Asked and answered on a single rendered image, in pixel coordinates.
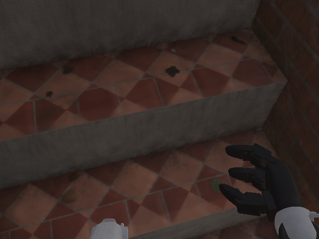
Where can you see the robot right hand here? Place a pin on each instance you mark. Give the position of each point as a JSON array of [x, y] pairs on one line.
[[271, 176]]

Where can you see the left robot shin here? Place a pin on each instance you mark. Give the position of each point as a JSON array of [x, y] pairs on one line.
[[106, 220]]

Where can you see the robot right forearm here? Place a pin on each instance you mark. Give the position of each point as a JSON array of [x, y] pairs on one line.
[[294, 223]]

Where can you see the left robot thigh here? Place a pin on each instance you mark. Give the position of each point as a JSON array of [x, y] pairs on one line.
[[109, 230]]

